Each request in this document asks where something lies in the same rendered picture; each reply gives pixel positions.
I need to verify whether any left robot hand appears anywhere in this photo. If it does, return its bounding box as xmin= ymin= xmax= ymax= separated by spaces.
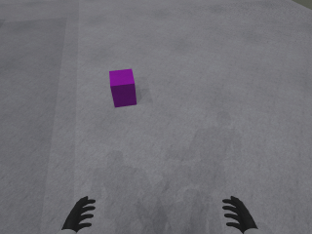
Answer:
xmin=61 ymin=196 xmax=96 ymax=233

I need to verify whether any right robot hand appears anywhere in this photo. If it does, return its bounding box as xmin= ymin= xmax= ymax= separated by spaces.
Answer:
xmin=222 ymin=196 xmax=258 ymax=234

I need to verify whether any carton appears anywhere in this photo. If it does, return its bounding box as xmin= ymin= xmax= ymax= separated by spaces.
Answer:
xmin=109 ymin=69 xmax=137 ymax=107

